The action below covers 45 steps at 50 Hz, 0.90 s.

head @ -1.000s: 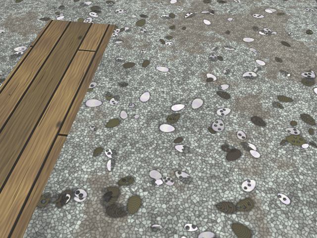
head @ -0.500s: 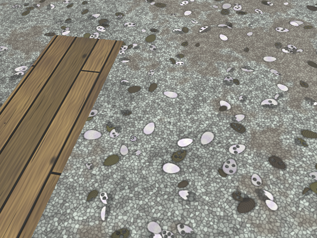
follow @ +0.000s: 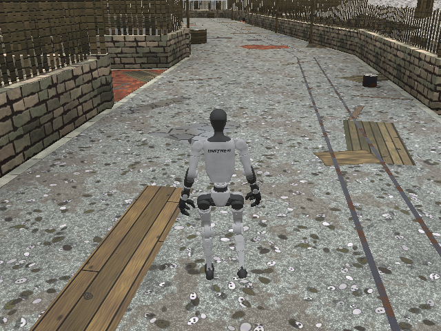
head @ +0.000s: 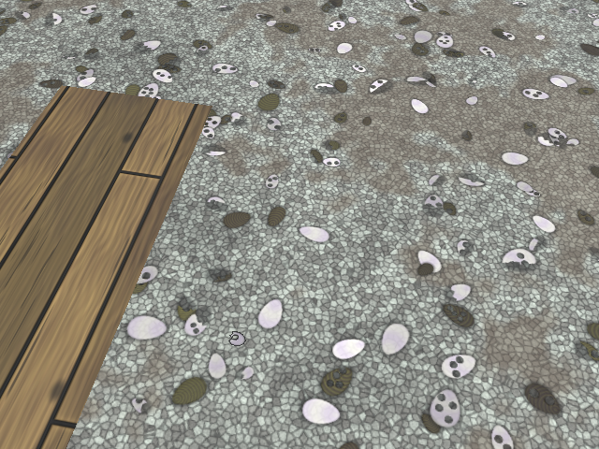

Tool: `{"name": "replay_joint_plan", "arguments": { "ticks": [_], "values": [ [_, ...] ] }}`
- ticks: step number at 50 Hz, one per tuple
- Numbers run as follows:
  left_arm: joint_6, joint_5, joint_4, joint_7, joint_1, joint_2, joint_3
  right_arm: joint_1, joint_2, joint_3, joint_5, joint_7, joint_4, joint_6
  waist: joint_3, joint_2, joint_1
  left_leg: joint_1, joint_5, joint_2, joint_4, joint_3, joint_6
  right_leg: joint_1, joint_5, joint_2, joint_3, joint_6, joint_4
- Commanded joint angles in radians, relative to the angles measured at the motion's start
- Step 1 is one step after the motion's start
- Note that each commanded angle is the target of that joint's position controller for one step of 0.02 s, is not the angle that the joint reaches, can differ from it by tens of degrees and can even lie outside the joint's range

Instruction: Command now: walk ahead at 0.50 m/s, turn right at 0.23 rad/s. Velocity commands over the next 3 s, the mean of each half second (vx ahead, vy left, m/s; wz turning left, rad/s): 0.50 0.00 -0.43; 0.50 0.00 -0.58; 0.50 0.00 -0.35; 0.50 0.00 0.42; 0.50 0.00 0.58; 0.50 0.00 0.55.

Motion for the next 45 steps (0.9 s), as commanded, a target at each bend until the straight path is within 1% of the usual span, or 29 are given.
{"name": "replay_joint_plan", "arguments": {
  "ticks": [1, 3, 5, 8, 10, 13, 16, 17, 19, 20, 21, 22, 23, 24, 25, 26, 27, 28, 29, 30, 31, 33, 34, 36, 37, 40, 42, 44, 45],
  "values": [
    [0.019, -0.003, -0.036, 0.009, 0.065, 0.046, 0.024, 0.025, -0.073, -0.015, -0.012, -0.001, -0.017, -0.021, -0.054, 0.127, 0.013, 0.138, 0.077, 0.263, -0.298, -0.233, 0.137, -0.135, 0.095, -0.090, 0.056, -0.005, -0.010],
    [0.034, -0.001, -0.052, 0.012, 0.032, 0.043, 0.029, 0.049, -0.103, -0.024, -0.015, -0.012, 0.002, -0.026, -0.020, 0.111, 0.017, 0.131, 0.140, 0.264, -0.325, -0.168, 0.140, -0.193, 0.165, -0.089, 0.071, 0.003, -0.051],
    [0.036, 0.005, -0.074, 0.011, -0.026, 0.049, 0.035, 0.072, -0.116, -0.028, -0.018, -0.025, 0.015, -0.025, 0.001, 0.089, 0.006, 0.168, 0.186, 0.269, -0.333, -0.122, 0.134, -0.273, 0.255, -0.081, 0.096, 0.013, -0.130],
    [0.030, 0.010, -0.098, -0.001, -0.092, 0.042, 0.036, 0.081, -0.122, -0.026, -0.017, -0.040, 0.020, -0.019, 0.011, 0.086, -0.007, 0.209, 0.224, 0.255, -0.339, -0.039, 0.109, -0.296, 0.396, -0.063, 0.079, 0.019, -0.283],
    [0.028, 0.013, -0.122, -0.013, -0.158, 0.029, 0.030, 0.095, -0.129, -0.026, -0.012, -0.048, 0.024, -0.016, 0.030, 0.082, -0.029, 0.227, 0.227, 0.252, -0.348, 0.008, 0.094, -0.282, 0.454, -0.057, 0.031, 0.018, -0.381],
    [0.028, 0.016, -0.169, -0.032, -0.256, 0.009, 0.017, 0.157, -0.141, -0.029, -0.005, -0.055, 0.047, -0.002, 0.068, 0.066, -0.068, 0.329, 0.262, 0.283, -0.329, 0.047, 0.090, -0.322, 0.445, -0.054, -0.016, 0.008, -0.476],
    [0.029, 0.012, -0.223, -0.053, -0.321, 0.006, 0.012, 0.188, -0.157, -0.037, 0.005, -0.058, 0.058, 0.023, 0.086, 0.066, -0.081, 0.445, 0.358, 0.322, -0.264, 0.075, 0.086, -0.359, 0.341, -0.041, -0.067, -0.011, -0.527],
    [0.030, 0.011, -0.237, -0.060, -0.323, 0.011, 0.014, 0.178, -0.166, -0.040, 0.008, -0.059, 0.055, 0.030, 0.081, 0.075, -0.070, 0.461, 0.443, 0.328, -0.229, 0.091, 0.078, -0.335, 0.293, -0.028, -0.090, -0.024, -0.541],
    [0.033, 0.010, -0.252, -0.069, -0.277, 0.042, 0.029, 0.144, -0.196, -0.048, 0.013, -0.066, 0.037, 0.042, 0.025, 0.119, -0.023, 0.465, 0.779, 0.326, -0.104, 0.125, 0.056, -0.193, 0.195, 0.034, -0.158, -0.060, -0.544],
    [0.036, 0.008, -0.243, -0.071, -0.199, 0.071, 0.045, 0.127, -0.210, -0.053, 0.014, -0.070, 0.029, 0.049, -0.026, 0.140, 0.026, 0.453, 0.927, 0.320, 0.019, 0.138, 0.044, -0.077, 0.152, 0.076, -0.184, -0.083, -0.542],
    [0.036, 0.005, -0.213, -0.066, -0.056, 0.119, 0.071, 0.100, -0.218, -0.053, 0.019, -0.072, 0.019, 0.054, -0.102, 0.132, 0.108, 0.392, 0.946, 0.290, 0.211, 0.155, 0.019, 0.127, 0.200, 0.116, -0.189, -0.118, -0.609],
    [0.042, 0.008, -0.175, -0.046, 0.109, 0.203, 0.109, 0.096, -0.209, -0.048, 0.015, -0.072, -0.001, 0.047, -0.193, 0.055, 0.181, 0.174, 0.693, 0.243, 0.499, 0.155, -0.025, 0.431, 0.220, 0.056, -0.036, -0.171, -0.668],
    [0.040, 0.003, -0.171, -0.034, 0.119, 0.308, 0.125, 0.192, -0.040, 0.002, -0.021, -0.048, -0.048, 0.016, -0.270, -0.217, 0.066, -0.301, -0.306, 0.036, 0.873, 0.090, -0.084, 0.790, 0.149, -0.214, 0.506, -0.350, -0.719],
    [0.028, 0.018, -0.191, -0.034, 0.160, 0.248, 0.102, 0.115, -0.097, -0.002, 0.019, -0.030, -0.074, -0.035, -0.405, -0.143, 0.112, -0.436, -0.434, -0.015, 1.012, -0.152, -0.069, 0.877, 0.079, -0.299, 0.797, -0.410, -0.879],
    [0.019, 0.027, -0.189, -0.032, 0.128, 0.185, 0.086, 0.006, -0.144, -0.016, 0.054, -0.021, -0.107, -0.061, -0.280, -0.092, 0.131, -0.523, -0.344, 0.045, 0.994, -0.184, -0.036, 0.809, 0.148, -0.259, 0.642, -0.343, -0.890],
    [0.013, 0.020, -0.204, -0.032, 0.052, 0.145, 0.074, -0.017, -0.140, -0.014, 0.047, -0.024, -0.113, -0.069, -0.193, -0.006, 0.086, -0.491, -0.252, 0.093, 0.899, -0.179, -0.022, 0.655, 0.231, -0.215, 0.501, -0.300, -0.890],
    [0.012, 0.018, -0.225, -0.034, -0.028, 0.113, 0.063, -0.018, -0.144, -0.022, 0.022, -0.032, -0.102, -0.065, -0.132, 0.050, 0.040, -0.418, -0.211, 0.124, 0.810, -0.170, -0.028, 0.497, 0.329, -0.175, 0.405, -0.271, -0.904],
    [0.010, 0.026, -0.242, -0.031, -0.069, 0.092, 0.053, 0.005, -0.154, -0.032, 0.013, -0.034, -0.101, -0.050, -0.113, 0.043, 0.002, -0.340, -0.186, 0.146, 0.756, -0.176, -0.038, 0.395, 0.392, -0.150, 0.350, -0.261, -0.927],
    [0.010, 0.026, -0.250, -0.028, -0.081, 0.095, 0.052, 0.018, -0.150, -0.036, 0.007, -0.033, -0.106, -0.033, -0.099, 0.038, -0.018, -0.299, -0.176, 0.151, 0.713, -0.173, -0.052, 0.334, 0.411, -0.134, 0.331, -0.259, -0.948],
    [0.009, 0.022, -0.252, -0.024, -0.079, 0.109, 0.054, 0.023, -0.137, -0.036, 0.001, -0.035, -0.112, -0.020, -0.085, 0.037, -0.029, -0.285, -0.166, 0.151, 0.662, -0.161, -0.069, 0.288, 0.443, -0.124, 0.305, -0.261, -0.961],
    [0.007, 0.020, -0.252, -0.017, -0.066, 0.127, 0.058, 0.008, -0.124, -0.034, -0.007, -0.038, -0.120, -0.011, -0.071, 0.033, -0.030, -0.281, -0.138, 0.147, 0.610, -0.148, -0.086, 0.248, 0.472, -0.113, 0.275, -0.261, -0.971],
    [0.008, 0.018, -0.249, -0.002, -0.032, 0.159, 0.066, -0.072, -0.106, -0.027, -0.015, -0.044, -0.151, -0.003, -0.042, 0.017, -0.011, -0.294, -0.025, 0.127, 0.468, -0.130, -0.114, 0.204, 0.482, -0.083, 0.229, -0.245, -0.981],
    [0.011, 0.016, -0.247, 0.003, -0.017, 0.163, 0.067, -0.114, -0.098, -0.024, -0.015, -0.043, -0.163, -0.003, -0.034, 0.005, 0.004, -0.283, 0.048, 0.112, 0.383, -0.126, -0.119, 0.189, 0.459, -0.061, 0.208, -0.227, -0.976],
    [0.018, 0.012, -0.243, 0.007, 0.012, 0.162, 0.068, -0.185, -0.081, -0.016, -0.009, -0.038, -0.184, -0.007, -0.027, -0.026, 0.035, -0.237, 0.177, 0.075, 0.225, -0.120, -0.116, 0.171, 0.389, -0.027, 0.185, -0.190, -0.961],
    [0.020, 0.012, -0.240, 0.007, 0.025, 0.162, 0.068, -0.214, -0.079, -0.014, -0.004, -0.034, -0.195, -0.009, -0.025, -0.038, 0.049, -0.213, 0.221, 0.059, 0.168, -0.117, -0.114, 0.167, 0.353, -0.023, 0.190, -0.176, -0.954],
    [0.025, 0.006, -0.226, 0.006, 0.066, 0.158, 0.068, -0.271, -0.103, -0.018, 0.009, -0.025, -0.229, -0.017, -0.024, -0.059, 0.072, -0.188, 0.233, 0.038, 0.084, -0.137, -0.102, 0.221, 0.288, -0.051, 0.258, -0.161, -0.909],
    [0.032, 0.005, -0.225, 0.011, 0.074, 0.152, 0.067, -0.273, -0.131, -0.026, 0.011, -0.016, -0.240, -0.028, -0.030, -0.068, 0.064, -0.176, 0.174, 0.032, 0.036, -0.156, -0.086, 0.288, 0.265, -0.075, 0.321, -0.152, -0.850],
    [0.039, 0.010, -0.234, 0.017, 0.056, 0.156, 0.069, -0.221, -0.153, -0.035, 0.013, -0.012, -0.232, -0.041, -0.042, -0.099, 0.029, -0.103, 0.092, 0.025, 0.009, -0.149, -0.060, 0.319, 0.298, -0.085, 0.369, -0.139, -0.785],
    [0.042, 0.011, -0.245, 0.017, 0.037, 0.140, 0.063, -0.136, -0.170, -0.047, 0.008, -0.016, -0.210, -0.047, -0.077, -0.102, -0.017, 0.015, 0.096, 0.020, -0.030, -0.132, -0.036, 0.306, 0.352, -0.050, 0.360, -0.117, -0.715]
  ]
}}
Next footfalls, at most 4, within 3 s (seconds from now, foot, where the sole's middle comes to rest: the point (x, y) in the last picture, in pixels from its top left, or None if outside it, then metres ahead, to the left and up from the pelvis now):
0.44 right None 0.38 -0.17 -0.77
0.92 left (340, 350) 0.71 -0.09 -0.77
1.44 right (498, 341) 0.74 -0.48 -0.77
1.96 left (450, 221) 1.13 -0.43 -0.77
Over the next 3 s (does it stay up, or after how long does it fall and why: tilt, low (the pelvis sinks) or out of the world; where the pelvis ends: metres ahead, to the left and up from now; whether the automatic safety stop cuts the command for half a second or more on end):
stays up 1.48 -0.55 -0.02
